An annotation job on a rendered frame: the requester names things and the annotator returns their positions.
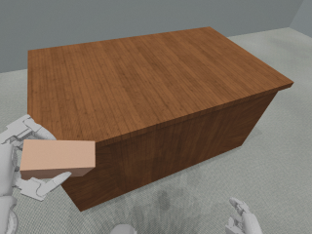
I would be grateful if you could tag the right robot hand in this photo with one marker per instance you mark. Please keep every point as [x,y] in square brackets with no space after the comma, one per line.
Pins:
[247,224]

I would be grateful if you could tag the left robot thigh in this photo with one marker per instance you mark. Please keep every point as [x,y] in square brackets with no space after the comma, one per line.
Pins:
[123,229]

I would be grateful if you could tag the left robot hand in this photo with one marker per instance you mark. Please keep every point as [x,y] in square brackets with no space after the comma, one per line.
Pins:
[12,140]

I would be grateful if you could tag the sponge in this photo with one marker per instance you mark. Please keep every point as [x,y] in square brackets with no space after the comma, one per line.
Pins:
[48,158]

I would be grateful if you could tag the left robot forearm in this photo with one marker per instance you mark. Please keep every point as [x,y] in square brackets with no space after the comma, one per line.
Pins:
[9,221]

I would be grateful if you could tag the table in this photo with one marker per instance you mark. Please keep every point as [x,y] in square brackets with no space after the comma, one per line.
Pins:
[154,104]

